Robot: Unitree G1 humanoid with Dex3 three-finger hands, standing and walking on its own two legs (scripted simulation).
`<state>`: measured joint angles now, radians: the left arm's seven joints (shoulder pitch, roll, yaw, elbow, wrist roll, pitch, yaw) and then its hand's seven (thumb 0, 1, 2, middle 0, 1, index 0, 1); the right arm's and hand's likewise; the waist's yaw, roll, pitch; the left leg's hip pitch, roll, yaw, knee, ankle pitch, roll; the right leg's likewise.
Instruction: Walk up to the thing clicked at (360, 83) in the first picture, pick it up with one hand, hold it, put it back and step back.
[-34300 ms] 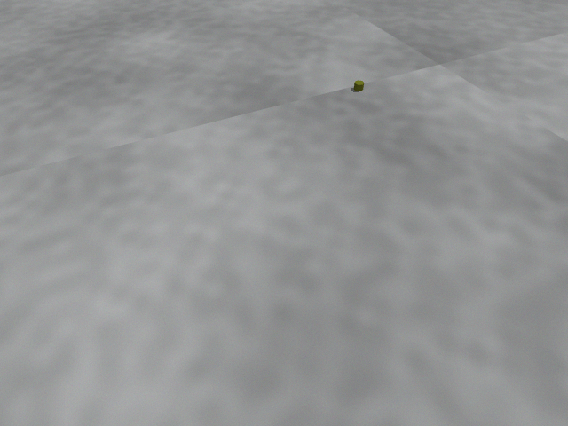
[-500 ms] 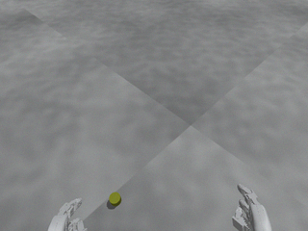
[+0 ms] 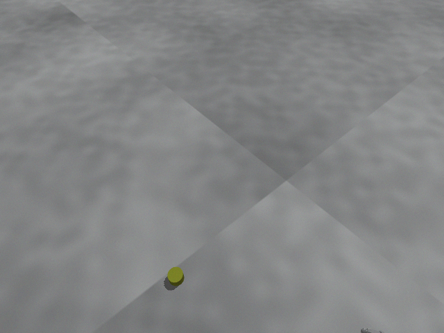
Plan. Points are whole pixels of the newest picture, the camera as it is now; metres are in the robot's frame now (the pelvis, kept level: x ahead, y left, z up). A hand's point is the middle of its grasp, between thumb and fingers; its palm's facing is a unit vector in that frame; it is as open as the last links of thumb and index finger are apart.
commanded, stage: stand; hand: left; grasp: from above
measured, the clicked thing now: (175, 276) +0.46 +0.22 -0.72
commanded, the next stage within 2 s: none
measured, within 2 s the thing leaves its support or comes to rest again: neither
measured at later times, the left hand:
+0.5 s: hand out of the picture +0.04 +0.23 -0.13, palm faces +0.05 -0.94 -0.33, open 7.3 cm
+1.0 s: hand out of the picture +0.08 +0.22 -0.13, palm faces +0.03 -0.94 -0.33, open 7.3 cm
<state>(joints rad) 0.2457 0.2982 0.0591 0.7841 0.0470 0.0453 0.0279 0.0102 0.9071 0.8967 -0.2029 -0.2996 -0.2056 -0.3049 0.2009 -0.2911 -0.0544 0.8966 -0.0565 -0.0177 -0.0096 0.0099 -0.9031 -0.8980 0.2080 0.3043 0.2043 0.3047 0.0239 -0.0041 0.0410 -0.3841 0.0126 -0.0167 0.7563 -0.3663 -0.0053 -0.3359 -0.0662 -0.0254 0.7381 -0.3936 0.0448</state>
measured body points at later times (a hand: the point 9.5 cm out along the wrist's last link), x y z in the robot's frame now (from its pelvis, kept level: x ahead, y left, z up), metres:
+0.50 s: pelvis +0.00 -0.01 +0.03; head -0.01 -0.01 +0.48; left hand +0.04 +0.28 -0.11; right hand +0.07 -0.29 -0.11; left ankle +0.02 +0.12 -0.71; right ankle +0.00 -0.15 -0.71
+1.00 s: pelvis +0.01 -0.02 +0.03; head +0.02 -0.03 +0.48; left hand +0.08 +0.27 -0.10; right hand +0.07 -0.31 -0.11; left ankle +0.02 +0.12 -0.71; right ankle +0.00 -0.15 -0.71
